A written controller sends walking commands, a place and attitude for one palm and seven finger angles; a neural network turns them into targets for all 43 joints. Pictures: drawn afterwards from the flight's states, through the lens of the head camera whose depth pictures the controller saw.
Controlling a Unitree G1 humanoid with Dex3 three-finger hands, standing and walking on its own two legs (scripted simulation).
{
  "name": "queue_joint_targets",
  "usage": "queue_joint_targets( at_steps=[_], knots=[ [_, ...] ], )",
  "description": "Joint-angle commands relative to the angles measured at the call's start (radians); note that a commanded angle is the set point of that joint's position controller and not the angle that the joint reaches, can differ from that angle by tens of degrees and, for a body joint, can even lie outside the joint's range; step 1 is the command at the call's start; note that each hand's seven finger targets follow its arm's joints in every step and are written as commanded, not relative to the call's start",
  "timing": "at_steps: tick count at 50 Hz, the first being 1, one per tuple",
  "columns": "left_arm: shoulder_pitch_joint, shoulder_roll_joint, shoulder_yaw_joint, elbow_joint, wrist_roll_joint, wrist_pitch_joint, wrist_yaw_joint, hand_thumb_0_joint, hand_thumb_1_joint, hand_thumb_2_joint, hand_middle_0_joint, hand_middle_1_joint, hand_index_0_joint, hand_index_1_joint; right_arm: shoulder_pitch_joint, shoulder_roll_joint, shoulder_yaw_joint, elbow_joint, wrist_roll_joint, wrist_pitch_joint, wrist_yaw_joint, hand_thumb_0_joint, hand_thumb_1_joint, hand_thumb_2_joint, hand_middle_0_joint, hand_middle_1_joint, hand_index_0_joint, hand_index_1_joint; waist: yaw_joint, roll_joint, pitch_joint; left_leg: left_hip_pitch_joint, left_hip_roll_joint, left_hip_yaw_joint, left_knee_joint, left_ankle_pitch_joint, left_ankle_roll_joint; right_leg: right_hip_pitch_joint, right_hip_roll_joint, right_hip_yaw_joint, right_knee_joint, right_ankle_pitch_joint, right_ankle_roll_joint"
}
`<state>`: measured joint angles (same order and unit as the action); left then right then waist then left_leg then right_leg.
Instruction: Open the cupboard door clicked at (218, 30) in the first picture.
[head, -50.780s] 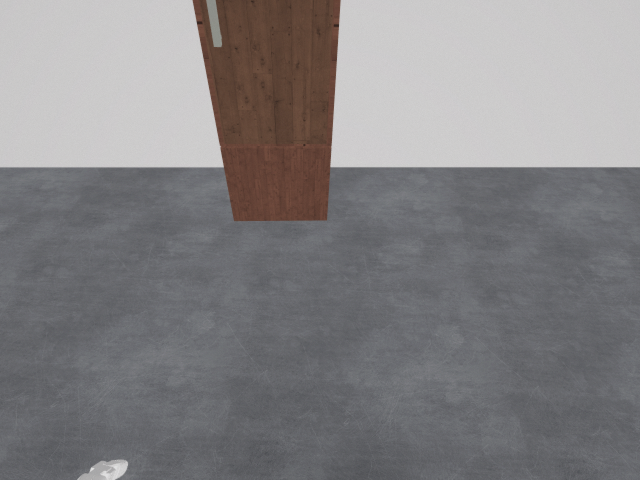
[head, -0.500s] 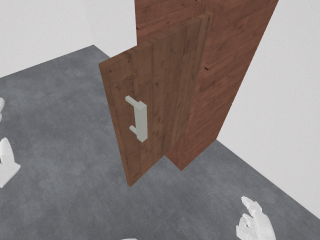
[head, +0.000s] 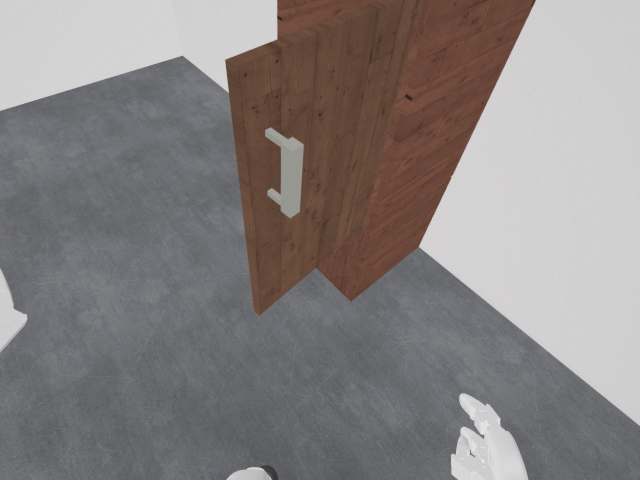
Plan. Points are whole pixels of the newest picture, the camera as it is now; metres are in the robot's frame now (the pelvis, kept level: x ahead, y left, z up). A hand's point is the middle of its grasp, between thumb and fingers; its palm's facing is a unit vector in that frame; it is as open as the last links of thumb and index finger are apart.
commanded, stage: stop stepping back and stand still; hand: left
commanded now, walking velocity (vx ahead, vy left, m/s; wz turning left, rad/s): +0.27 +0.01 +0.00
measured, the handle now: (281, 173) +0.50 +0.10 +0.08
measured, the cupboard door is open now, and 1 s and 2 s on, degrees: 95 95 95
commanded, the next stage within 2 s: let the arm hang, fingers relaxed in 1.56 s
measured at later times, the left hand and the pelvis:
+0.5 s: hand (49, 432) +0.13 +0.22 +0.15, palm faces +0.43 -0.80 -0.42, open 7.4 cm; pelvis -0.08 -0.04 -0.01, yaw -1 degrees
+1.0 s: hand out of the picture +0.07 +0.21 +0.15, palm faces +0.41 -0.81 -0.42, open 7.4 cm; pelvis -0.14 -0.04 +0.00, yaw -1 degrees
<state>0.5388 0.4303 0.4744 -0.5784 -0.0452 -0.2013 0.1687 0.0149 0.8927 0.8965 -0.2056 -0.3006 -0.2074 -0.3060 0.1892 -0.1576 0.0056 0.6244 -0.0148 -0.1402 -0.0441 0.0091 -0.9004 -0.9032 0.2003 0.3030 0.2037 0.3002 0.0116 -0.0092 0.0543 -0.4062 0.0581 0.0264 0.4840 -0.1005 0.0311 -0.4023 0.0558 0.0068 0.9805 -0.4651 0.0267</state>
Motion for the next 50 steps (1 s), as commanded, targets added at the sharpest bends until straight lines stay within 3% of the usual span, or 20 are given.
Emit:
queue_joint_targets(
  at_steps=[1,4,6,8,9,11,13,17,20,22,24,30,31,33,34,39,42,44,47,50],
  knots=[
    [-0.023,0.138,0.051,-0.244,-0.009,-0.042,0.013,0.000,0.900,0.900,-0.200,-0.300,-0.200,-0.300,-0.063,-0.176,-0.069,-0.126,0.005,-0.066,-0.009,0.000,-0.900,-0.900,0.200,0.300,0.200,0.300,-0.024,0.257,-0.205,0.185,0.197,-0.207,-0.286,-0.137,0.087,0.077,0.001,-0.038,-0.143,-0.045,0.001],
    [0.014,0.159,0.075,-0.231,-0.018,-0.030,0.020,0.000,0.900,0.900,-0.200,-0.300,-0.200,-0.300,-0.072,-0.164,-0.051,-0.151,0.007,-0.055,-0.012,0.000,-0.900,-0.900,0.200,0.300,0.200,0.300,-0.013,0.305,-0.207,0.108,0.110,-0.128,-0.358,-0.432,0.016,0.264,0.040,-0.139,-0.432,-0.064,-0.032],
    [0.080,0.227,0.145,-0.222,-0.016,-0.030,0.016,0.000,0.900,0.900,-0.200,-0.300,-0.200,-0.300,-0.075,-0.149,-0.048,-0.163,0.006,-0.029,-0.012,0.000,-0.900,-0.900,0.200,0.300,0.200,0.300,-0.010,0.204,-0.222,0.095,0.000,-0.016,-0.191,-0.372,-0.042,0.330,-0.020,-0.106,-0.698,0.049,-0.072],
    [0.082,0.279,0.180,-0.232,-0.026,-0.047,0.010,0.000,0.900,0.900,-0.200,-0.300,-0.200,-0.300,-0.089,-0.132,-0.035,-0.158,0.007,0.007,-0.008,0.000,-0.900,-0.900,0.200,0.300,0.200,0.300,0.001,-0.140,-0.176,0.080,-0.066,-0.006,0.305,-0.215,-0.059,0.096,-0.347,0.277,-0.839,0.148,-0.166],
    [0.052,0.303,0.204,-0.240,-0.033,-0.056,0.018,0.000,0.900,0.900,-0.200,-0.300,-0.200,-0.300,-0.096,-0.143,-0.027,-0.155,0.006,0.007,-0.010,0.000,-0.900,-0.900,0.200,0.300,0.200,0.300,0.005,-0.148,-0.148,-0.092,-0.061,-0.028,0.461,-0.258,-0.059,0.126,-0.419,0.298,-0.803,0.394,-0.186],
    [0.023,0.219,0.146,-0.153,-0.028,-0.051,0.004,0.000,0.900,0.900,-0.200,-0.300,-0.200,-0.300,-0.048,-0.160,-0.047,-0.138,0.033,-0.003,-0.005,0.000,-0.900,-0.900,0.200,0.300,0.200,0.300,-0.016,-0.169,-0.211,-0.229,-0.054,-0.051,0.553,-0.236,-0.063,0.318,-0.346,0.220,-0.663,0.681,-0.132],
    [0.063,0.180,0.119,-0.046,-0.016,-0.046,0.007,0.000,0.900,0.900,-0.200,-0.300,-0.200,-0.300,-0.073,-0.147,-0.034,-0.131,0.026,0.001,-0.022,0.000,-0.900,-0.900,0.200,0.300,0.200,0.300,-0.025,-0.119,-0.153,-0.222,-0.037,0.007,0.410,-0.188,-0.049,0.385,-0.312,0.119,-0.590,0.936,-0.128],
    [-0.070,0.148,0.046,0.064,0.007,-0.056,0.003,0.000,0.900,0.900,-0.200,-0.300,-0.200,-0.300,-0.074,-0.161,-0.036,-0.112,0.021,-0.011,-0.037,0.000,-0.900,-0.900,0.200,0.300,0.200,0.300,-0.008,-0.113,-0.085,-0.010,-0.078,0.096,0.144,-0.167,-0.001,0.308,-0.288,0.086,-0.553,0.922,-0.085],
    [-0.110,0.143,0.019,0.009,0.003,-0.059,0.006,0.000,0.900,0.900,-0.200,-0.300,-0.200,-0.300,-0.048,-0.191,-0.058,-0.125,0.020,-0.014,-0.040,0.000,-0.900,-0.900,0.200,0.300,0.200,0.300,-0.031,-0.095,-0.162,0.259,-0.063,0.059,-0.068,0.029,0.049,0.243,-0.220,0.050,-0.363,0.924,0.001],
    [-0.095,0.163,0.036,-0.069,0.003,-0.075,0.009,0.000,0.900,0.900,-0.200,-0.300,-0.200,-0.300,-0.023,-0.212,-0.066,-0.146,0.030,-0.009,-0.029,0.000,-0.900,-0.900,0.200,0.300,0.200,0.300,-0.025,0.099,-0.245,0.475,0.126,-0.164,0.013,0.448,0.146,0.034,-0.107,-0.006,-0.178,0.482,0.051],
    [-0.089,0.191,0.060,-0.134,0.018,-0.078,0.016,0.000,0.900,0.900,-0.200,-0.300,-0.200,-0.300,-0.015,-0.184,-0.060,-0.139,0.011,-0.028,-0.017,0.000,-0.900,-0.900,0.200,0.300,0.200,0.300,-0.017,0.193,-0.198,0.445,0.214,-0.289,-0.054,0.541,0.188,-0.070,-0.064,-0.017,-0.155,-0.038,0.004],
    [0.022,0.191,0.124,-0.120,0.016,-0.068,0.017,0.000,0.900,0.900,-0.200,-0.300,-0.200,-0.300,-0.067,-0.164,-0.038,-0.166,0.021,-0.034,-0.019,0.000,-0.900,-0.900,0.200,0.300,0.200,0.300,-0.006,0.211,-0.049,-0.141,0.088,-0.068,-0.170,-0.357,0.049,0.361,-0.078,-0.061,-0.465,0.165,-0.024],
    [0.036,0.200,0.137,-0.071,0.017,-0.070,0.014,0.000,0.900,0.900,-0.200,-0.300,-0.200,-0.300,-0.062,-0.160,-0.044,-0.172,0.019,-0.025,-0.022,0.000,-0.900,-0.900,0.200,0.300,0.200,0.300,-0.010,0.123,-0.030,-0.169,0.029,-0.032,-0.083,-0.413,0.014,0.339,-0.117,0.034,-0.562,0.132,-0.052],
    [0.022,0.166,0.104,-0.016,0.009,-0.064,0.006,0.000,0.900,0.900,-0.200,-0.300,-0.200,-0.300,-0.045,-0.152,-0.061,-0.158,0.021,-0.006,-0.016,0.000,-0.900,-0.900,0.200,0.300,0.200,0.300,-0.014,-0.174,-0.002,-0.060,-0.070,-0.003,0.346,-0.346,-0.040,0.049,-0.351,0.476,-0.866,-0.206,-0.157],
    [-0.001,0.133,0.067,0.007,0.009,-0.068,0.003,0.000,0.900,0.900,-0.200,-0.300,-0.200,-0.300,-0.041,-0.166,-0.066,-0.139,0.016,-0.001,-0.017,0.000,-0.900,-0.900,0.200,0.300,0.200,0.300,-0.021,-0.180,0.026,-0.045,-0.061,-0.044,0.502,-0.317,-0.044,-0.024,-0.384,0.482,-0.896,-0.177,-0.160],
    [-0.119,0.106,0.014,0.113,0.023,-0.079,0.001,0.000,0.900,0.900,-0.200,-0.300,-0.200,-0.300,-0.055,-0.141,-0.028,-0.112,0.016,-0.017,-0.038,0.000,-0.900,-0.900,0.200,0.300,0.200,0.300,-0.021,-0.115,-0.066,0.023,-0.036,-0.003,0.263,-0.232,-0.028,0.170,-0.254,0.147,-0.729,0.251,-0.123],
    [-0.167,0.115,-0.004,0.046,0.032,-0.073,0.010,0.000,0.900,0.900,-0.200,-0.300,-0.200,-0.300,-0.065,-0.149,-0.035,-0.116,0.011,-0.043,-0.051,0.000,-0.900,-0.900,0.200,0.300,0.200,0.300,0.000,-0.133,-0.098,0.113,-0.060,0.029,0.073,-0.219,-0.007,0.236,-0.236,0.144,-0.724,0.293,-0.103],
    [-0.159,0.131,0.002,-0.062,0.030,-0.073,0.014,0.000,0.900,0.900,-0.200,-0.300,-0.200,-0.300,-0.045,-0.161,-0.040,-0.125,0.008,-0.051,-0.046,0.000,-0.900,-0.900,0.200,0.300,0.200,0.300,-0.002,-0.049,-0.131,0.215,-0.049,0.007,-0.084,-0.116,0.001,0.259,-0.210,0.125,-0.675,0.321,-0.074],
    [-0.113,0.176,0.051,-0.217,0.026,-0.081,0.023,0.000,0.900,0.900,-0.200,-0.300,-0.200,-0.300,-0.058,-0.184,-0.052,-0.162,0.011,-0.050,-0.039,0.000,-0.900,-0.900,0.200,0.300,0.200,0.300,0.014,0.127,-0.197,0.285,0.088,-0.126,-0.108,0.161,0.030,0.267,-0.110,0.051,-0.545,0.403,-0.022],
    [-0.009,0.186,0.093,-0.195,0.022,-0.075,0.019,0.000,0.900,0.900,-0.200,-0.300,-0.200,-0.300,-0.056,-0.158,-0.038,-0.167,0.014,-0.043,-0.029,0.000,-0.900,-0.900,0.200,0.300,0.200,0.300,0.004,0.218,-0.180,0.162,0.052,-0.075,-0.113,0.162,0.001,0.344,-0.086,0.012,-0.518,0.469,-0.026]
  ],
)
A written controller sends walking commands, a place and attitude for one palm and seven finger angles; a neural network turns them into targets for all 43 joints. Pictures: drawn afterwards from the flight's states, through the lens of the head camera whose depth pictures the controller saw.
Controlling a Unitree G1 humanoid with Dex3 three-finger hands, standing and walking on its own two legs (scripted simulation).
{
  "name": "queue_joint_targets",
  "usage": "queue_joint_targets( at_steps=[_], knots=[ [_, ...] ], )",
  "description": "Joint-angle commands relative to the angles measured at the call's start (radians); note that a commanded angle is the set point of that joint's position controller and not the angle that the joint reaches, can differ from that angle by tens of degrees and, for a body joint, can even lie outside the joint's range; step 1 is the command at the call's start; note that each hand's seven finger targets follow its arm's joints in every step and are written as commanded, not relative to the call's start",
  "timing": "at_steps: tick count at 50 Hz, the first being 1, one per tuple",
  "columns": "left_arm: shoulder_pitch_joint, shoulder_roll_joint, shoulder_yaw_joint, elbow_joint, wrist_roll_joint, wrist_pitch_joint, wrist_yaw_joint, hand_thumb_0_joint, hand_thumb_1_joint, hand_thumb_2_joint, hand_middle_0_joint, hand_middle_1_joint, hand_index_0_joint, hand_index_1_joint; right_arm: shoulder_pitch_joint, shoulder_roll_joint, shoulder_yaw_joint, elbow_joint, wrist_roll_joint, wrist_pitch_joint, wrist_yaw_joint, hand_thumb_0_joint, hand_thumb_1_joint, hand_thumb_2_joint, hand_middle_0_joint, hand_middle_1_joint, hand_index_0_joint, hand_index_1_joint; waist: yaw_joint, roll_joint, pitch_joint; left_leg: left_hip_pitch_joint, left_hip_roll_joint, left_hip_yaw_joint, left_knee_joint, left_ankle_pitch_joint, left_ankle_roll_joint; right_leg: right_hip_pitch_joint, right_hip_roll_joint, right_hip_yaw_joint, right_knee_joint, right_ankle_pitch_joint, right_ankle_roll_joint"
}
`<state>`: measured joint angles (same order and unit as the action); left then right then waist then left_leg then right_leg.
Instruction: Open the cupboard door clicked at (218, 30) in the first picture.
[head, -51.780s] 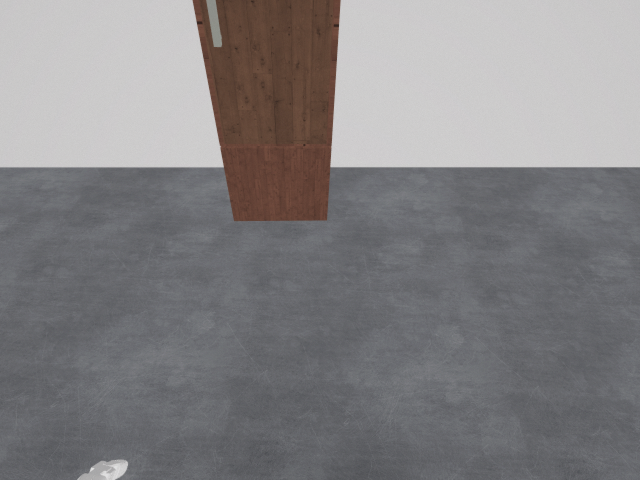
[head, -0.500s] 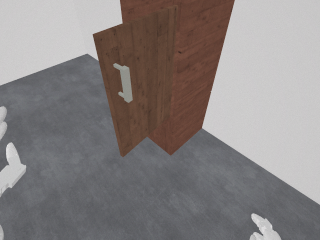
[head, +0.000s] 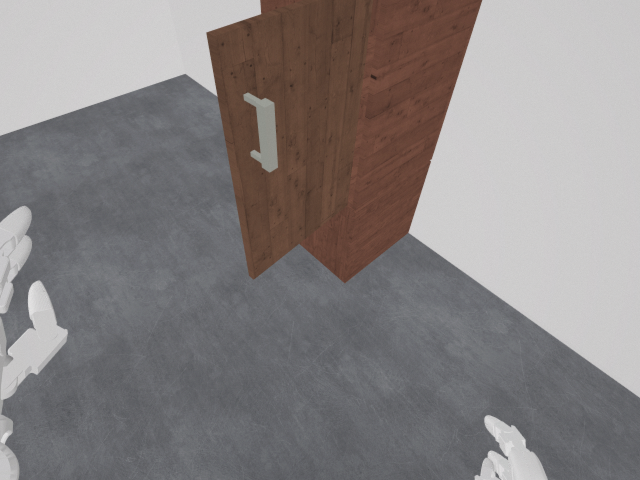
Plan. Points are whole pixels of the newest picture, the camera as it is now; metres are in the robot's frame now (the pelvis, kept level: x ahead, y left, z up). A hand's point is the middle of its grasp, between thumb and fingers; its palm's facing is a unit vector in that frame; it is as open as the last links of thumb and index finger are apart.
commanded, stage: stop stepping back and stand still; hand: left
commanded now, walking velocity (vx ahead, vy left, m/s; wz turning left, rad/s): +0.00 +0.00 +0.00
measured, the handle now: (260, 132) +0.63 +0.16 +0.08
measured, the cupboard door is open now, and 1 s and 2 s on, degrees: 95 95 95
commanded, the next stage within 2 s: let the arm hang, fingers relaxed in 0.56 s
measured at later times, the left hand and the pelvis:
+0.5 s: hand out of the picture +0.18 +0.29 +0.16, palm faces +0.44 -0.78 -0.44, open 7.4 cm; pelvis -0.02 +0.03 +0.00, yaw +0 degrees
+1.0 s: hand out of the picture +0.04 +0.19 -0.18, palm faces -0.02 -0.99 -0.17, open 7.2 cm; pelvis -0.03 +0.01 -0.01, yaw +1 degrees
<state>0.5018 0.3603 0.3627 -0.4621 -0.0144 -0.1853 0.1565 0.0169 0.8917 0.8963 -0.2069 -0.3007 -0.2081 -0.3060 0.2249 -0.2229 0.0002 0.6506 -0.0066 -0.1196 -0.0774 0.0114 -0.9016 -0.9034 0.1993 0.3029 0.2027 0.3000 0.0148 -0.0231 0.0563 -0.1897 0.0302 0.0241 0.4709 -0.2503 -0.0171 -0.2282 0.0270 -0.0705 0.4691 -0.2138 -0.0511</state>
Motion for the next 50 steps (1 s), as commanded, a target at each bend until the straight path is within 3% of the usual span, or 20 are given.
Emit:
queue_joint_targets(
  at_steps=[1,4,9,13,16,20,21,27,32,33,34,35,37,39,41,42,44,46,48,50],
  knots=[
    [0.049,0.256,0.214,-0.291,-0.009,-0.090,0.029,0.000,0.900,0.900,-0.200,-0.300,-0.200,-0.300,-0.094,-0.095,-0.036,-0.191,0.005,-0.064,0.006,0.000,-0.900,-0.900,0.200,0.300,0.200,0.300,0.001,0.225,-0.164,-0.081,0.073,-0.054,-0.096,0.270,0.041,0.176,-0.063,0.098,-0.016,0.220,0.047],
    [0.068,0.207,0.186,-0.188,-0.022,-0.086,0.023,0.000,0.900,0.900,-0.200,-0.300,-0.200,-0.300,-0.080,-0.095,-0.035,-0.188,0.012,-0.054,0.010,0.000,-0.900,-0.900,0.200,0.300,0.200,0.300,-0.011,0.104,-0.125,-0.127,0.054,-0.047,-0.086,0.143,0.029,0.164,-0.078,0.132,-0.069,0.204,0.044],
    [0.045,0.180,0.149,-0.098,-0.028,-0.072,0.009,0.000,0.900,0.900,-0.200,-0.300,-0.200,-0.300,-0.082,-0.108,-0.037,-0.182,0.015,-0.040,0.009,0.000,-0.900,-0.900,0.200,0.300,0.200,0.300,-0.020,0.020,-0.078,-0.123,0.048,-0.058,-0.111,-0.015,0.035,0.069,-0.078,0.155,-0.147,0.014,0.050],
    [-0.036,0.184,0.125,-0.140,-0.014,-0.066,0.007,0.000,0.900,0.900,-0.200,-0.300,-0.200,-0.300,-0.091,-0.110,-0.031,-0.186,0.011,-0.043,0.001,0.000,-0.900,-0.900,0.200,0.300,0.200,0.300,-0.017,0.058,-0.060,-0.143,0.050,-0.070,-0.165,-0.114,0.043,0.054,-0.061,0.136,-0.160,-0.093,0.059],
    [-0.106,0.217,0.138,-0.222,0.000,-0.069,0.013,0.000,0.900,0.900,-0.200,-0.300,-0.200,-0.300,-0.099,-0.112,-0.030,-0.190,0.006,-0.053,-0.006,0.000,-0.900,-0.900,0.200,0.300,0.200,0.300,-0.010,0.128,-0.078,-0.173,0.060,-0.083,-0.213,-0.169,0.051,0.103,-0.045,0.109,-0.119,-0.070,0.063],
    [-0.092,0.210,0.146,-0.255,0.010,-0.075,0.024,0.000,0.900,0.900,-0.200,-0.300,-0.200,-0.300,-0.085,-0.103,-0.026,-0.192,0.004,-0.068,-0.006,0.000,-0.900,-0.900,0.200,0.300,0.200,0.300,-0.003,0.183,-0.104,-0.226,0.076,-0.100,-0.243,-0.207,0.060,0.189,-0.033,0.083,-0.051,0.000,0.066],
    [-0.088,0.227,0.161,-0.264,0.012,-0.077,0.026,0.000,0.900,0.900,-0.200,-0.300,-0.200,-0.300,-0.082,-0.105,-0.028,-0.193,0.001,-0.071,-0.008,0.000,-0.900,-0.900,0.200,0.300,0.200,0.300,-0.002,0.178,-0.105,-0.242,0.075,-0.103,-0.242,-0.204,0.058,0.205,-0.034,0.078,-0.045,0.006,0.066],
    [0.010,0.168,0.136,-0.147,-0.008,-0.075,0.017,0.000,0.900,0.900,-0.200,-0.300,-0.200,-0.300,-0.076,-0.098,-0.028,-0.176,0.005,-0.067,0.003,0.000,-0.900,-0.900,0.200,0.300,0.200,0.300,-0.012,0.054,-0.084,-0.167,0.034,-0.062,-0.135,-0.047,0.030,0.110,-0.074,0.129,-0.132,0.043,0.048],
    [-0.009,0.179,0.136,-0.134,-0.009,-0.074,0.012,0.000,0.900,0.900,-0.200,-0.300,-0.200,-0.300,-0.085,-0.104,-0.030,-0.172,0.008,-0.056,0.001,0.000,-0.900,-0.900,0.200,0.300,0.200,0.300,-0.013,0.063,-0.076,-0.158,0.046,-0.069,-0.164,-0.066,0.031,0.086,-0.062,0.110,-0.133,0.001,0.055],
    [-0.084,0.044,-0.251,0.612,0.062,0.085,-0.128,0.000,0.900,0.900,-0.200,-0.300,-0.200,-0.300,-0.136,-0.288,-0.084,0.095,0.003,-0.081,0.093,0.000,-0.900,-0.900,0.200,0.300,0.200,0.300,-0.061,0.079,0.014,-0.232,0.077,-0.128,-0.007,0.128,0.049,-0.067,-0.120,0.059,0.023,0.099,0.024],
    [-0.085,0.020,-0.226,0.639,0.045,0.156,-0.150,0.000,0.900,0.900,-0.200,-0.300,-0.200,-0.300,-0.055,-0.228,-0.077,0.091,0.007,-0.012,0.091,0.000,-0.900,-0.900,0.200,0.300,0.200,0.300,-0.046,0.097,-0.060,-0.156,0.091,-0.097,-0.031,0.220,0.046,-0.082,-0.105,0.098,0.032,0.074,0.019],
    [-0.096,0.011,-0.232,0.624,0.042,0.178,-0.154,0.000,0.900,0.900,-0.200,-0.300,-0.200,-0.300,-0.047,-0.231,-0.074,0.065,0.004,0.009,0.085,0.000,-0.900,-0.900,0.200,0.300,0.200,0.300,-0.045,0.136,-0.050,-0.179,0.117,-0.116,-0.055,0.213,0.062,-0.085,-0.082,0.076,0.079,-0.004,0.025],
    [-0.147,0.017,-0.240,0.694,0.050,0.172,-0.155,0.000,0.900,0.900,-0.200,-0.300,-0.200,-0.300,-0.062,-0.224,-0.066,0.066,-0.008,0.031,0.080,0.000,-0.900,-0.900,0.200,0.300,0.200,0.300,-0.027,0.058,-0.101,-0.227,0.136,-0.176,-0.075,0.186,0.106,-0.033,-0.062,0.077,0.147,-0.054,0.014],
    [-0.184,0.052,-0.247,0.802,0.056,0.168,-0.156,0.000,0.900,0.900,-0.200,-0.300,-0.200,-0.300,-0.089,-0.242,-0.062,0.075,-0.015,0.047,0.078,0.000,-0.900,-0.900,0.200,0.300,0.200,0.300,-0.011,-0.090,-0.126,-0.219,0.121,-0.180,-0.052,0.167,0.109,0.021,-0.078,0.099,0.107,-0.006,0.004],
    [-0.224,0.091,-0.255,0.917,0.060,0.166,-0.154,0.000,0.900,0.900,-0.200,-0.300,-0.200,-0.300,-0.076,-0.235,-0.062,0.093,-0.012,0.067,0.081,0.000,-0.900,-0.900,0.200,0.300,0.200,0.300,-0.015,-0.209,-0.157,-0.153,0.046,-0.116,0.030,0.106,0.080,0.009,-0.152,0.169,0.005,0.051,-0.029],
    [-0.250,0.093,-0.267,0.975,0.057,0.170,-0.153,0.000,0.900,0.900,-0.200,-0.300,-0.200,-0.300,-0.059,-0.204,-0.056,0.115,-0.011,0.080,0.081,0.000,-0.900,-0.900,0.200,0.300,0.200,0.300,-0.029,-0.214,-0.160,-0.113,0.005,-0.077,0.074,0.048,0.065,-0.025,-0.202,0.209,-0.047,0.038,-0.050],
    [-0.309,0.089,-0.290,1.068,0.047,0.176,-0.147,0.000,0.900,0.900,-0.200,-0.300,-0.200,-0.300,-0.030,-0.173,-0.044,0.159,-0.015,0.102,0.079,0.000,-0.900,-0.900,0.200,0.300,0.200,0.300,-0.046,-0.134,-0.151,-0.044,-0.019,-0.045,0.091,0.008,0.049,-0.075,-0.231,0.227,-0.092,-0.015,-0.077],
    [-0.326,0.083,-0.303,1.146,0.043,0.178,-0.142,0.000,0.900,0.900,-0.200,-0.300,-0.200,-0.300,-0.034,-0.172,-0.041,0.190,-0.017,0.111,0.079,0.000,-0.900,-0.900,0.200,0.300,0.200,0.300,-0.043,0.010,-0.141,-0.017,0.002,-0.067,0.054,0.044,0.050,-0.086,-0.195,0.201,-0.091,-0.076,-0.060],
    [-0.314,0.061,-0.312,1.230,0.036,0.177,-0.142,0.000,0.900,0.900,-0.200,-0.300,-0.200,-0.300,-0.043,-0.165,-0.034,0.224,-0.018,0.111,0.075,0.000,-0.900,-0.900,0.200,0.300,0.200,0.300,-0.031,0.154,-0.115,-0.076,0.045,-0.123,-0.050,0.025,0.058,-0.032,-0.146,0.165,-0.066,-0.108,-0.031],
    [-0.279,0.053,-0.312,1.305,0.032,0.175,-0.141,0.000,0.900,0.900,-0.200,-0.300,-0.200,-0.300,-0.055,-0.173,-0.033,0.250,-0.017,0.110,0.070,0.000,-0.900,-0.900,0.200,0.300,0.200,0.300,-0.008,0.225,-0.108,-0.136,0.067,-0.147,-0.114,-0.033,0.061,0.052,-0.124,0.137,-0.058,-0.071,-0.014]
  ],
)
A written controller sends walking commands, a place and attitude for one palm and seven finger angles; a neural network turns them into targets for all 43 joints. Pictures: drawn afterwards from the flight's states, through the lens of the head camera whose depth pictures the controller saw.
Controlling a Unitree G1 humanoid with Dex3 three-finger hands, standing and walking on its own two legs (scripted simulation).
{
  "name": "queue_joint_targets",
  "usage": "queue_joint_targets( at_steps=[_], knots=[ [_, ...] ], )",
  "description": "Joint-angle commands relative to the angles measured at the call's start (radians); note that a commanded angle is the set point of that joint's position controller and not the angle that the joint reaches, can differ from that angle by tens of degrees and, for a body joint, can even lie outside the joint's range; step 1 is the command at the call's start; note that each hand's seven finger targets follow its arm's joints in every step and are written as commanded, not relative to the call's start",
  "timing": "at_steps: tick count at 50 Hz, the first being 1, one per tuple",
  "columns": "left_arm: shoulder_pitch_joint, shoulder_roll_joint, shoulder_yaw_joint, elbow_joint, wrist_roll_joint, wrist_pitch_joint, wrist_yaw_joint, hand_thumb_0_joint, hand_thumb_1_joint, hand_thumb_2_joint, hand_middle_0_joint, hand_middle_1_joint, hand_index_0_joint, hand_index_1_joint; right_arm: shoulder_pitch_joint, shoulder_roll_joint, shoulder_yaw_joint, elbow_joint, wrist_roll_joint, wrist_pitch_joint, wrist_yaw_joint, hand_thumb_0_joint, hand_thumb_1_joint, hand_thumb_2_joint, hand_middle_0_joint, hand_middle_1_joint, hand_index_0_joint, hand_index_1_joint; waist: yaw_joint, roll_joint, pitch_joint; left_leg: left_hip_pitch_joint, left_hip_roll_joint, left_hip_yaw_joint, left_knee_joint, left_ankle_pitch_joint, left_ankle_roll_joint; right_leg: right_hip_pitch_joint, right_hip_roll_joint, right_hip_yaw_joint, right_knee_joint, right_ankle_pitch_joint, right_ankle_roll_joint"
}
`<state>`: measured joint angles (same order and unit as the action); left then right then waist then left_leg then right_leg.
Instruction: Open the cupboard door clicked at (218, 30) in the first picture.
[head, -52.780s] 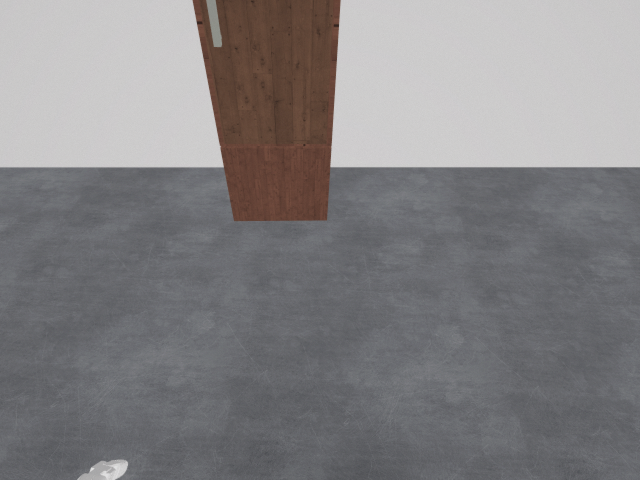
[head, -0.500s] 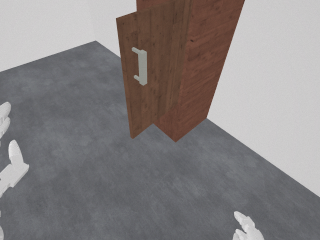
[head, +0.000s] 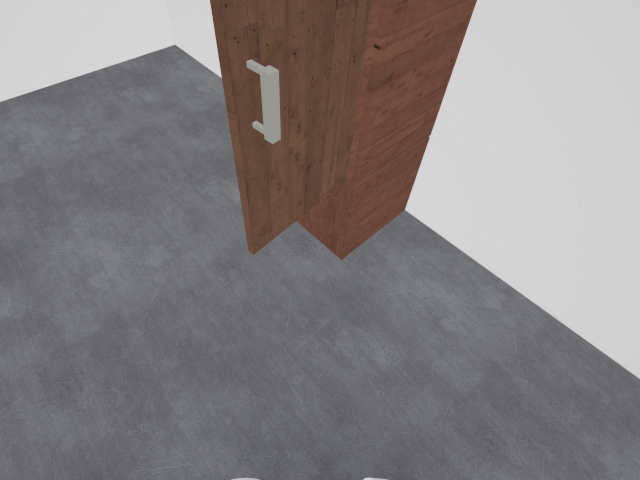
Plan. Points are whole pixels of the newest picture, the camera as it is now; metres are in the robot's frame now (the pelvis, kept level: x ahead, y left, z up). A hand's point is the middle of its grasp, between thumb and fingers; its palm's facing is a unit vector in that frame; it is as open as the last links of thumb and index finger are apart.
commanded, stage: let the arm hang, fingers relaxed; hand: left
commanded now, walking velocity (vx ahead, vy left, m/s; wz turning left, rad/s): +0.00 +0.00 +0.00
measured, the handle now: (263, 102) +0.67 +0.12 +0.09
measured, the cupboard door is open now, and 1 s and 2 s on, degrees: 95 95 95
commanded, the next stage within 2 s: look to check the result in 0.76 s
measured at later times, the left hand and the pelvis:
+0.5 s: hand out of the picture +0.08 +0.24 -0.14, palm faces +0.01 -0.94 -0.35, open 7.4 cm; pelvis +0.02 -0.01 +0.01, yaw +0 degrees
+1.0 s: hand out of the picture +0.12 +0.21 -0.14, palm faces -0.02 -0.95 -0.31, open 7.4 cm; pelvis +0.05 -0.02 +0.02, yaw -1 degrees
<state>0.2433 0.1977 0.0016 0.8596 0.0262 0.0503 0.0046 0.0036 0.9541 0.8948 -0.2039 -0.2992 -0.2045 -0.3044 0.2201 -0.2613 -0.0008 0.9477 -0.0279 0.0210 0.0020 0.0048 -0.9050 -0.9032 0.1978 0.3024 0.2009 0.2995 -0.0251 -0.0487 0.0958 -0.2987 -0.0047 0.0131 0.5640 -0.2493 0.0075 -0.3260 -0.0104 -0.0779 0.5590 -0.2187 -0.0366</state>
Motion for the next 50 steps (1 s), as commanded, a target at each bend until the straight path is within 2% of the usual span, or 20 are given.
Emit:
queue_joint_targets(
  at_steps=[1,2,6,10,11,15,22,23,36,37,41,44,46,50],
  knots=[
    [-0.012,0.213,0.062,0.008,-0.005,-0.063,0.013,0.000,0.900,0.900,-0.200,-0.300,-0.200,-0.300,-0.046,-0.144,-0.039,-0.043,0.003,-0.029,-0.013,0.000,-0.900,-0.900,0.200,0.300,0.200,0.300,0.039,0.240,-0.140,-0.034,0.108,-0.141,-0.209,-0.042,0.038,0.170,-0.083,0.133,-0.157,-0.051,-0.031],
    [-0.009,0.213,0.059,0.038,-0.007,-0.064,0.012,0.000,0.900,0.900,-0.200,-0.300,-0.200,-0.300,-0.039,-0.139,-0.040,-0.025,0.005,-0.028,-0.014,0.000,-0.900,-0.900,0.200,0.300,0.200,0.300,0.038,0.250,-0.146,-0.033,0.106,-0.132,-0.214,-0.053,0.037,0.187,-0.091,0.137,-0.172,-0.047,-0.033],
    [-0.036,0.224,0.055,0.114,-0.011,-0.070,0.010,0.000,0.900,0.900,-0.200,-0.300,-0.200,-0.300,0.011,-0.140,-0.045,0.027,0.008,-0.022,-0.017,0.000,-0.900,-0.900,0.200,0.300,0.200,0.300,0.028,0.138,-0.081,-0.007,0.095,-0.119,-0.218,-0.084,0.030,0.143,-0.104,0.158,-0.244,-0.126,-0.042],
    [-0.054,0.228,0.053,0.167,-0.013,-0.073,0.010,0.000,0.900,0.900,-0.200,-0.300,-0.200,-0.300,0.048,-0.144,-0.047,0.071,0.008,-0.023,-0.019,0.000,-0.900,-0.900,0.200,0.300,0.200,0.300,0.018,0.052,-0.062,0.029,0.094,-0.103,-0.223,-0.058,0.032,0.126,-0.112,0.165,-0.282,-0.155,-0.041],
    [-0.055,0.226,0.053,0.177,-0.013,-0.073,0.011,0.000,0.900,0.900,-0.200,-0.300,-0.200,-0.300,0.043,-0.144,-0.048,0.077,0.008,-0.023,-0.019,0.000,-0.900,-0.900,0.200,0.300,0.200,0.300,0.020,0.064,-0.047,0.037,0.094,-0.099,-0.224,-0.047,0.032,0.110,-0.111,0.165,-0.286,-0.154,-0.041],
    [-0.072,0.242,0.054,0.203,-0.013,-0.073,0.011,0.000,0.900,0.900,-0.200,-0.300,-0.200,-0.300,0.038,-0.151,-0.045,0.101,0.007,-0.025,-0.018,0.000,-0.900,-0.900,0.200,0.300,0.200,0.300,0.019,0.011,-0.032,0.050,0.094,-0.096,-0.240,-0.033,0.034,0.112,-0.114,0.163,-0.300,-0.160,-0.036],
    [-0.096,0.258,0.054,0.217,-0.013,-0.079,0.014,0.000,0.900,0.900,-0.200,-0.300,-0.200,-0.300,0.000,-0.158,-0.042,0.120,0.008,-0.032,-0.016,0.000,-0.900,-0.900,0.200,0.300,0.200,0.300,0.022,0.008,-0.059,0.091,0.101,-0.088,-0.255,0.051,0.032,0.148,-0.115,0.156,-0.293,-0.064,-0.029],
    [-0.106,0.258,0.054,0.215,-0.014,-0.080,0.014,0.000,0.900,0.900,-0.200,-0.300,-0.200,-0.300,-0.007,-0.164,-0.041,0.123,0.007,-0.033,-0.016,0.000,-0.900,-0.900,0.200,0.300,0.200,0.300,0.022,0.028,-0.054,0.091,0.105,-0.091,-0.263,0.060,0.030,0.152,-0.114,0.158,-0.290,-0.047,-0.029],
    [-0.133,0.266,0.055,0.221,-0.015,-0.090,0.015,0.000,0.900,0.900,-0.200,-0.300,-0.200,-0.300,-0.069,-0.186,-0.036,0.126,0.009,-0.042,-0.022,0.000,-0.900,-0.900,0.200,0.300,0.200,0.300,0.025,0.075,-0.105,0.150,0.120,-0.086,-0.285,0.176,0.016,0.223,-0.117,0.137,-0.272,0.162,-0.024],
    [-0.137,0.264,0.053,0.223,-0.015,-0.090,0.015,0.000,0.900,0.900,-0.200,-0.300,-0.200,-0.300,-0.070,-0.181,-0.035,0.130,0.008,-0.042,-0.022,0.000,-0.900,-0.900,0.200,0.300,0.200,0.300,0.023,0.094,-0.102,0.149,0.122,-0.085,-0.286,0.179,0.015,0.230,-0.122,0.137,-0.273,0.173,-0.024],
    [-0.139,0.264,0.054,0.223,-0.015,-0.091,0.016,0.000,0.900,0.900,-0.200,-0.300,-0.200,-0.300,-0.074,-0.189,-0.035,0.127,0.010,-0.041,-0.024,0.000,-0.900,-0.900,0.200,0.300,0.200,0.300,0.022,0.072,-0.112,0.165,0.124,-0.084,-0.290,0.185,0.013,0.237,-0.116,0.135,-0.276,0.190,-0.024],
    [-0.141,0.263,0.053,0.226,-0.016,-0.090,0.016,0.000,0.900,0.900,-0.200,-0.300,-0.200,-0.300,-0.075,-0.188,-0.034,0.130,0.009,-0.041,-0.025,0.000,-0.900,-0.900,0.200,0.300,0.200,0.300,0.020,0.079,-0.109,0.170,0.125,-0.081,-0.294,0.186,0.011,0.241,-0.119,0.142,-0.282,0.197,-0.024],
    [-0.135,0.267,0.055,0.226,-0.016,-0.092,0.016,0.000,0.900,0.900,-0.200,-0.300,-0.200,-0.300,-0.075,-0.194,-0.035,0.128,0.011,-0.040,-0.025,0.000,-0.900,-0.900,0.200,0.300,0.200,0.300,0.022,0.056,-0.123,0.182,0.125,-0.079,-0.289,0.192,0.013,0.248,-0.119,0.138,-0.284,0.212,-0.024],
    [-0.142,0.271,0.052,0.228,-0.018,-0.093,0.017,0.000,0.900,0.900,-0.200,-0.300,-0.200,-0.300,-0.075,-0.198,-0.035,0.130,0.010,-0.040,-0.026,0.000,-0.900,-0.900,0.200,0.300,0.200,0.300,0.017,0.058,-0.126,0.193,0.128,-0.077,-0.292,0.208,0.011,0.253,-0.121,0.140,-0.280,0.249,-0.025]
  ],
)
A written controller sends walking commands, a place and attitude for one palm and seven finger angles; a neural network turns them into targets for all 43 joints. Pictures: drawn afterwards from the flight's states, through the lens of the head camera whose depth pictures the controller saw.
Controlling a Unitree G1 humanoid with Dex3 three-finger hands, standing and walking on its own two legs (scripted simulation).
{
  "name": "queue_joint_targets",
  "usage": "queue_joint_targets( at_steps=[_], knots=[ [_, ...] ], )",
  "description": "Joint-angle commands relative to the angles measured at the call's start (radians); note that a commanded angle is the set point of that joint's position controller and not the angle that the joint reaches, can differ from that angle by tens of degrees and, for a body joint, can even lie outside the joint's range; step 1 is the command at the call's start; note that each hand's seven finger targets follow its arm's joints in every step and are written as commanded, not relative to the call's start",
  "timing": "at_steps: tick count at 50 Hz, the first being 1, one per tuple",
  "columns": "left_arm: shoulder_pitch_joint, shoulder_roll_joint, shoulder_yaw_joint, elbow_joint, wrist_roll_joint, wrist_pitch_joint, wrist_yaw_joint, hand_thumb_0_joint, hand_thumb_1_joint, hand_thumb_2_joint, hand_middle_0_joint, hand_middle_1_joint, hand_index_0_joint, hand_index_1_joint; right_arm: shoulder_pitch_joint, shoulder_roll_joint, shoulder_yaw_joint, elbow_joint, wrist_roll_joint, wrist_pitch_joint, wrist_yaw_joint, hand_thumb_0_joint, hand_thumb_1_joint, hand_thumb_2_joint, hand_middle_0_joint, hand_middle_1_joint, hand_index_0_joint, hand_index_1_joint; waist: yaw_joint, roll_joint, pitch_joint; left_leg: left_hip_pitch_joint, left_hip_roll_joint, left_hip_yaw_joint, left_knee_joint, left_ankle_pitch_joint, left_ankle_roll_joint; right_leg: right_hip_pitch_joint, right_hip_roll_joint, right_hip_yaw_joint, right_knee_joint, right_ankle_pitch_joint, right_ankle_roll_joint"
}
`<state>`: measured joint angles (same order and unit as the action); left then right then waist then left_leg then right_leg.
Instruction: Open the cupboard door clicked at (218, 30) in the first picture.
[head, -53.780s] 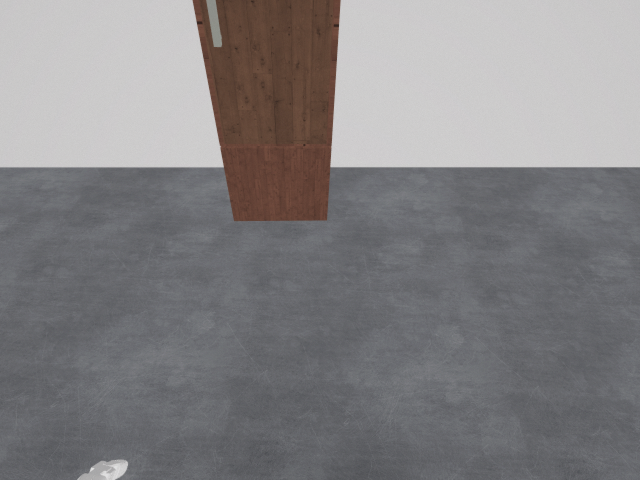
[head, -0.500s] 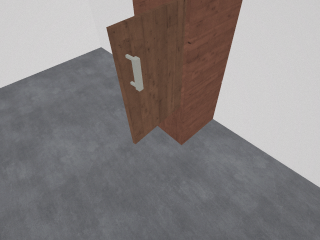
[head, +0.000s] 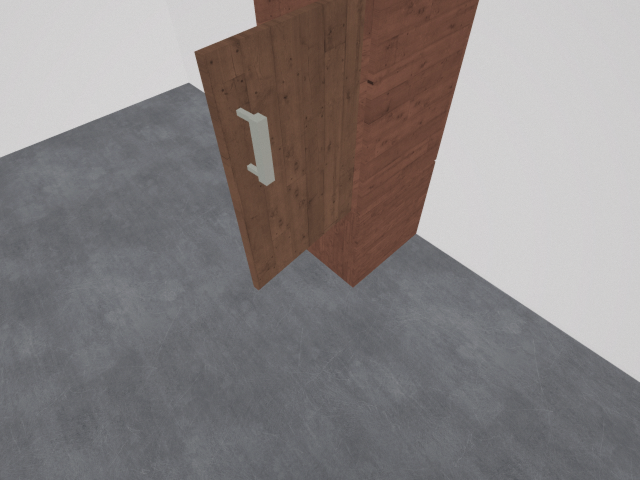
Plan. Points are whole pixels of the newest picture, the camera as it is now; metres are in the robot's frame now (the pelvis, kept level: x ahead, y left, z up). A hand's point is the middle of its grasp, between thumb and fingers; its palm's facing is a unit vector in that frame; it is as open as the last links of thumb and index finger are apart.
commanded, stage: look to check the result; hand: left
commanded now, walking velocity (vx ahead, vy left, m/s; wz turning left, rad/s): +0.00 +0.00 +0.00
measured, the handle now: (255, 147) +0.61 +0.15 +0.07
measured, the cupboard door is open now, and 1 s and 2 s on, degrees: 95 95 95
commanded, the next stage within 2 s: stand and wait in 0.34 s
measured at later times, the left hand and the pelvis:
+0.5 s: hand out of the picture +0.08 +0.23 -0.16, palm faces -0.01 -0.95 -0.32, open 7.4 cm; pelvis +0.01 -0.01 +0.00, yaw +0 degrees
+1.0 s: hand out of the picture +0.07 +0.23 -0.16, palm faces -0.02 -0.95 -0.32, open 7.4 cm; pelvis +0.01 +0.00 +0.00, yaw -1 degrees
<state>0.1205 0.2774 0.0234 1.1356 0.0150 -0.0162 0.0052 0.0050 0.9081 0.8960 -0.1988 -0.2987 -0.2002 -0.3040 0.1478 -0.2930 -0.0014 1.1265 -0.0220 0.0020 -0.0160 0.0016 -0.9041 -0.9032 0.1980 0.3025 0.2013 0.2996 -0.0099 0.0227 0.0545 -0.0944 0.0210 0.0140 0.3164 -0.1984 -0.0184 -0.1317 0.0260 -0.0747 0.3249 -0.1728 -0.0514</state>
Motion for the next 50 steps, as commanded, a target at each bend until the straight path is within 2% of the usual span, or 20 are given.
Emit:
queue_joint_targets(
  at_steps=[1,2,4,11,18,31,34,46,50],
  knots=[
    [-0.014,0.189,0.031,-0.049,-0.006,-0.026,0.017,0.000,0.900,0.900,-0.200,-0.300,-0.200,-0.300,-0.005,-0.164,-0.034,-0.050,0.006,-0.019,-0.008,0.000,-0.900,-0.900,0.200,0.300,0.200,0.300,0.005,-0.013,-0.083,-0.010,0.102,-0.073,-0.041,0.153,0.037,0.059,-0.154,0.132,-0.049,0.197,-0.008],
    [-0.017,0.192,0.030,-0.049,-0.006,-0.026,0.017,0.000,0.900,0.900,-0.200,-0.300,-0.200,-0.300,-0.005,-0.162,-0.034,-0.049,0.005,-0.019,-0.008,0.000,-0.900,-0.900,0.200,0.300,0.200,0.300,0.003,-0.002,-0.076,-0.015,0.100,-0.076,-0.042,0.154,0.036,0.059,-0.157,0.138,-0.048,0.201,-0.009],
    [-0.014,0.192,0.030,-0.047,-0.006,-0.027,0.017,0.000,0.900,0.900,-0.200,-0.300,-0.200,-0.300,-0.006,-0.166,-0.035,-0.048,0.005,-0.019,-0.008,0.000,-0.900,-0.900,0.200,0.300,0.200,0.300,0.003,-0.023,-0.082,-0.001,0.102,-0.075,-0.041,0.168,0.037,0.059,-0.157,0.136,-0.046,0.226,-0.009],
    [-0.011,0.197,0.030,-0.048,-0.006,-0.027,0.019,0.000,0.900,0.900,-0.200,-0.300,-0.200,-0.300,-0.007,-0.167,-0.035,-0.048,0.007,-0.016,-0.008,0.000,-0.900,-0.900,0.200,0.300,0.200,0.300,0.004,-0.034,-0.077,0.006,0.102,-0.069,-0.042,0.156,0.038,0.058,-0.154,0.136,-0.055,0.219,-0.006],
    [-0.014,0.204,0.031,-0.051,-0.006,-0.029,0.019,0.000,0.900,0.900,-0.200,-0.300,-0.200,-0.300,-0.008,-0.170,-0.036,-0.045,0.005,-0.017,-0.008,0.000,-0.900,-0.900,0.200,0.300,0.200,0.300,0.002,-0.021,-0.076,0.009,0.102,-0.068,-0.044,0.165,0.034,0.065,-0.159,0.144,-0.054,0.248,-0.007],
    [-0.014,0.204,0.032,-0.054,-0.006,-0.028,0.018,0.000,0.900,0.900,-0.200,-0.300,-0.200,-0.300,-0.004,-0.170,-0.034,-0.045,0.006,-0.017,-0.008,0.000,-0.900,-0.900,0.200,0.300,0.200,0.300,0.006,-0.014,-0.058,0.000,0.103,-0.065,-0.053,0.135,0.034,0.061,-0.154,0.148,-0.072,0.196,-0.006],
    [-0.016,0.204,0.030,-0.052,-0.008,-0.029,0.017,0.000,0.900,0.900,-0.200,-0.300,-0.200,-0.300,-0.001,-0.173,-0.034,-0.045,0.005,-0.019,-0.008,0.000,-0.900,-0.900,0.200,0.300,0.200,0.300,0.004,-0.007,-0.064,0.003,0.105,-0.066,-0.053,0.149,0.032,0.066,-0.158,0.148,-0.066,0.218,-0.007],
    [-0.012,0.205,0.028,-0.050,-0.006,-0.025,0.015,0.000,0.900,0.900,-0.200,-0.300,-0.200,-0.300,0.011,-0.169,-0.034,-0.039,0.006,-0.015,-0.006,0.000,-0.900,-0.900,0.200,0.300,0.200,0.300,0.005,-0.027,-0.040,-0.009,0.099,-0.066,-0.057,0.088,0.036,0.039,-0.150,0.156,-0.094,0.089,-0.003],
    [-0.009,0.203,0.026,-0.048,-0.007,-0.027,0.015,0.000,0.900,0.900,-0.200,-0.300,-0.200,-0.300,0.006,-0.169,-0.035,-0.038,0.005,-0.019,-0.007,0.000,-0.900,-0.900,0.200,0.300,0.200,0.300,0.004,-0.006,-0.059,0.001,0.103,-0.071,-0.056,0.123,0.036,0.049,-0.154,0.155,-0.077,0.150,-0.006]
  ],
)
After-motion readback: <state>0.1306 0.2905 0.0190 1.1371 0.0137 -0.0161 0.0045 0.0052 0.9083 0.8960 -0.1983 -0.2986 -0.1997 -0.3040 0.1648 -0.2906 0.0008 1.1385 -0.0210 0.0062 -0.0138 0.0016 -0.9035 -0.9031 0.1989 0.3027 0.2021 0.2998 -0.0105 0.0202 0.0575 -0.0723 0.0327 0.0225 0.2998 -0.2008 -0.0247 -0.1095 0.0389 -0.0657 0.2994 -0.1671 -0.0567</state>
